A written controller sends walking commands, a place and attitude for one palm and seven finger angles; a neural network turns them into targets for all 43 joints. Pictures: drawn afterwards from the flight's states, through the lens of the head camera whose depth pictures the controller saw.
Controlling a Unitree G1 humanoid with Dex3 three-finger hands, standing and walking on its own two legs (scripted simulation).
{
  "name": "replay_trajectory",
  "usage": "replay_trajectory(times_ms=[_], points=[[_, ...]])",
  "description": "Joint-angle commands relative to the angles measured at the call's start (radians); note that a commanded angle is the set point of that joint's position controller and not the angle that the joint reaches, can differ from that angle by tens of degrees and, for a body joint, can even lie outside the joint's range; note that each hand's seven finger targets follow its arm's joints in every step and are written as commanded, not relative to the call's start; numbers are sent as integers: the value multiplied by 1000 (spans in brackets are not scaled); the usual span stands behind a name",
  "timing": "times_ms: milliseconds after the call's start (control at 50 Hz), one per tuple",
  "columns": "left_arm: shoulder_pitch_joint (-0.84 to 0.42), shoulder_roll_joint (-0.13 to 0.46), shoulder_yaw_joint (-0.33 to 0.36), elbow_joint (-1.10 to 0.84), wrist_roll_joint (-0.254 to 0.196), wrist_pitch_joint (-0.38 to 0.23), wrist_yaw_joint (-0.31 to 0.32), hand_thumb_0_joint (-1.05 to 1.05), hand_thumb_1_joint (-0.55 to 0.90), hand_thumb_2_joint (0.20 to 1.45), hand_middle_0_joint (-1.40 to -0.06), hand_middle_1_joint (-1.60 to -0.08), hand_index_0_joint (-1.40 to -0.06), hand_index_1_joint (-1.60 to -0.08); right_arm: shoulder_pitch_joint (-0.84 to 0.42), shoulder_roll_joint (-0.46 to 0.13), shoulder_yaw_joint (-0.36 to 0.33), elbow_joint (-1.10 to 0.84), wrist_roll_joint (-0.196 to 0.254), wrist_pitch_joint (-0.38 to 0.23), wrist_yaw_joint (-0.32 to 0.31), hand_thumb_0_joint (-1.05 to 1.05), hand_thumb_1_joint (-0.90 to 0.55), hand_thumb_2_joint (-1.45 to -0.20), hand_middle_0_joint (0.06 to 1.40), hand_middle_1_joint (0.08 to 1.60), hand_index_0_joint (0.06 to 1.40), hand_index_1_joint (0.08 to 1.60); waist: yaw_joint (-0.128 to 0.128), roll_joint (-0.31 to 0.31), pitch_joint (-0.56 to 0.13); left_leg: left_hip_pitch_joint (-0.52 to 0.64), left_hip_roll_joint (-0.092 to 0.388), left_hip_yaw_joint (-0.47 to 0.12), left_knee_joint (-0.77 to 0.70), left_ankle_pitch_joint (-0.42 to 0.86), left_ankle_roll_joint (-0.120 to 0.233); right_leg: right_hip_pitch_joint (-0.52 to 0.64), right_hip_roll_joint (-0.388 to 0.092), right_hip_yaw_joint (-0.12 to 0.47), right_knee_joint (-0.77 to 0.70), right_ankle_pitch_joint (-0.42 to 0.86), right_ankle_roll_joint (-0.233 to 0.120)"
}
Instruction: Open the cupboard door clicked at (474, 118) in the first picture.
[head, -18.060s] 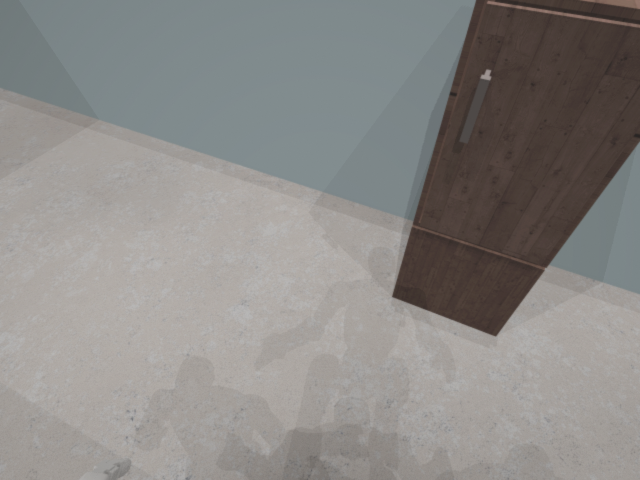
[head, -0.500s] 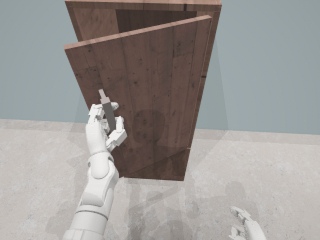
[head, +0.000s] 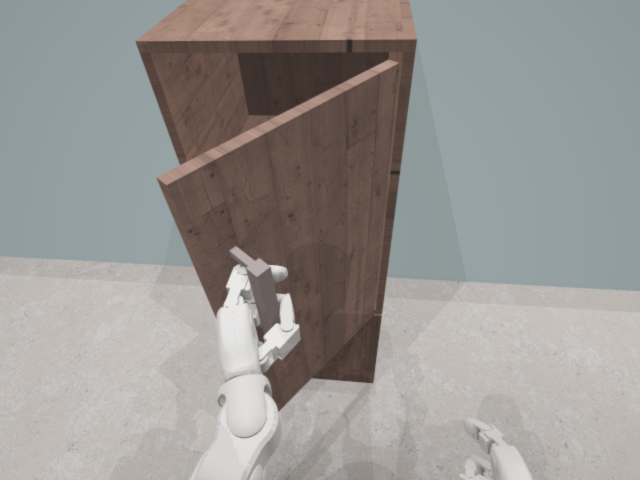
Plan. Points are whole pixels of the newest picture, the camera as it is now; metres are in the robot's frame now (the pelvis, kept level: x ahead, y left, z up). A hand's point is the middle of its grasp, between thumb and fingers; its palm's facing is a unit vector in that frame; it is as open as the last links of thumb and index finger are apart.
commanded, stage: open thumb and fingers to let go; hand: left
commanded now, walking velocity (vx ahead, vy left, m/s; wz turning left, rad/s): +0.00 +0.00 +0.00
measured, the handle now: (257, 297) +0.32 +0.08 +0.09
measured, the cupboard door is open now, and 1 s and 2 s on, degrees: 52 49 51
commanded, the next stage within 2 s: slide the hand sideways off the handle in 0.78 s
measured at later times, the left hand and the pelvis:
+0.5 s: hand (273, 320) +0.29 +0.06 +0.09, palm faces +0.25 -0.97 -0.01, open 12.7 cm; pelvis -0.01 +0.01 +0.00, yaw +0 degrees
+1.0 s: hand (270, 335) +0.27 +0.06 +0.08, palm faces -0.03 -1.00 -0.08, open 15.6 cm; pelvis -0.03 +0.03 -0.01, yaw +0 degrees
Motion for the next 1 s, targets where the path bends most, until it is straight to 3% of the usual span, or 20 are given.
replay_trajectory(times_ms=[0, 20, 80, 120, 180, 260, 340, 380, 440, 460, 560, 740, 860, 880, 900, 920, 940, 960, 980], points=[[-279, -108, 85, -146, 16, -66, 53, 0, 690, 810, -385, -1327, -385, -1327, -181, -56, -5, -141, -12, -59, -15, 0, -900, -900, 200, 300, 200, 300, 37, -168, -89, 79, -60, 38, -5, 152, 53, -53, -99, 123, -228, 363, 86], [-285, -95, 89, -153, 20, -69, 50, 0, 620, 780, -380, -1320, -380, -1320, -177, -58, -10, -141, -12, -60, -14, 0, -900, -900, 200, 300, 200, 300, 41, -177, -117, 83, -59, 37, -7, 166, 54, -37, -98, 123, -219, 393, 86], [-252, -132, 59, -148, 24, -71, 33, 0, 410, 690, -365, -1298, -365, -1298, -158, -58, -16, -144, -10, -54, -10, 0, -900, -900, 200, 300, 200, 300, 44, -160, -185, 103, -57, 44, -14, 218, 53, -1, -93, 96, -170, 529, 88], [-237, -126, 58, -146, 25, -73, 15, 0, 270, 630, -355, -1283, -355, -1283, -140, -60, -19, -143, -7, -49, -7, 0, -900, -900, 200, 300, 200, 300, 43, -179, -199, 102, -54, 43, -17, 243, 53, 21, -91, 88, -154, 600, 91], [-208, -149, 28, -184, 26, -76, 2, 0, 60, 540, -340, -1260, -340, -1260, -139, -60, -23, -159, -2, -42, -3, 0, -900, -900, 200, 300, 200, 300, 40, -139, -214, 116, -51, 53, -16, 268, 52, 27, -88, 78, -136, 653, 88], [-261, -129, 41, -171, 21, -75, 4, 0, -220, 420, -320, -1230, -320, -1230, -148, -64, -17, -156, -1, -37, -9, 0, -900, -900, 200, 300, 200, 300, 25, -179, -157, 102, -50, 46, -14, 226, 55, -11, -86, 79, -161, 561, 90], [-299, -157, 11, -167, 32, -87, 14, 0, -500, 300, -300, -1200, -300, -1200, -151, -64, -19, -155, -2, -48, -7, 0, -900, -900, 200, 300, 200, 300, 26, -132, -167, 112, -47, 41, -7, 217, 57, -50, -73, 65, -144, 472, 76], [-306, -155, 15, -155, 34, -84, 21, 0, -500, 300, -300, -1200, -300, -1200, -153, -63, -17, -154, -2, -46, -6, 0, -900, -900, 200, 300, 200, 300, 30, -121, -178, 110, -47, 41, -6, 215, 56, -57, -69, 57, -136, 455, 72], [-309, -149, 21, -139, 33, -81, 23, 0, -500, 300, -275, -1050, -275, -1050, -152, -65, -21, -153, 0, -45, -9, 0, -900, -900, 200, 300, 200, 300, 30, -140, -181, 110, -44, 42, -9, 214, 56, -57, -65, 54, -139, 429, 68], [-329, -163, 5, -149, 37, -81, 26, 0, -500, 300, -267, -1000, -267, -1000, -154, -64, -19, -153, 1, -45, -7, 0, -900, -900, 200, 300, 200, 300, 29, -112, -184, 114, -44, 43, -10, 216, 55, -63, -62, 50, -132, 418, 64], [-365, -192, -17, -124, 42, -68, 42, 0, -500, 300, -225, -750, -225, -750, -157, -65, -22, -154, 1, -50, -1, 0, -900, -900, 200, 300, 200, 300, 26, -116, -176, 112, -36, 37, -11, 207, 55, -96, -44, 23, -119, 337, 49], [-430, -167, 27, -76, 34, -47, 70, 0, -500, 300, -150, -300, -150, -300, -175, -64, -17, -142, -4, -52, -3, 0, -900, -900, 200, 300, 200, 300, 40, -127, -177, 93, -39, 39, -15, 168, 53, -105, -40, 27, -137, 240, 44], [-486, -184, 25, -43, 30, -46, 79, 0, -500, 300, -150, -300, -150, -300, -184, -60, -15, -129, -5, -56, -3, 0, -900, -900, 200, 300, 200, 300, 33, -120, -157, 95, -39, 37, -14, 136, 52, -136, -39, 28, -150, 172, 42], [-471, -75, -180, -40, 128, -96, -141, 0, -500, 300, -150, -300, -150, -300, -96, -101, -17, -101, -1, -40, 8, 0, -900, -900, 200, 300, 200, 300, -61, -171, -86, 112, -43, 33, -30, 159, 73, -179, -38, 59, -131, 280, 46], [-501, 1, -92, -89, 84, -152, -262, 0, -500, 300, -150, -300, -150, -300, -83, -95, -24, -138, 11, -42, -2, 0, -900, -900, 200, 300, 200, 300, -28, -148, -153, 102, -45, 34, -25, 180, 79, -141, -41, 58, -107, 340, 44], [-504, 55, -69, -115, 66, -192, -338, 0, -500, 300, -150, -300, -150, -300, -82, -103, -23, -150, 16, -40, -11, 0, -900, -900, 200, 300, 200, 300, -11, -109, -216, 111, -50, 39, -19, 205, 82, -96, -46, 67, -84, 387, 38], [-510, 57, -76, -143, 45, -215, -403, 0, -500, 300, -150, -300, -150, -300, -89, -96, -20, -164, 19, -44, -18, 0, -900, -900, 200, 300, 200, 300, -6, -51, -253, 141, -52, 43, -16, 213, 82, -97, -47, 65, -77, 397, 37], [-512, 36, -97, -123, 10, -227, -470, 0, -500, 300, -150, -300, -150, -300, -85, -93, -13, -168, 27, -52, -23, 0, -900, -900, 200, 300, 200, 300, -24, -43, -237, 155, -52, 40, -14, 196, 83, -118, -44, 57, -81, 374, 39], [-500, 33, -85, -101, -33, -228, -520, 0, -500, 300, -150, -300, -150, -300, -85, -90, -8, -178, 36, -59, -28, 0, -900, -900, 200, 300, 200, 300, -24, -41, -213, 150, -48, 34, -20, 156, 80, -138, -38, 49, -92, 316, 39]])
